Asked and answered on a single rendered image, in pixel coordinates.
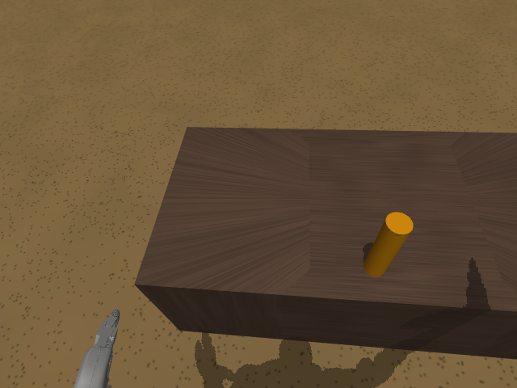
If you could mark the can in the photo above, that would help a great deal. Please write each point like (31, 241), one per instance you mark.
(393, 233)

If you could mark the left robot hand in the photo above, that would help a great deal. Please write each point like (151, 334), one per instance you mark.
(96, 363)

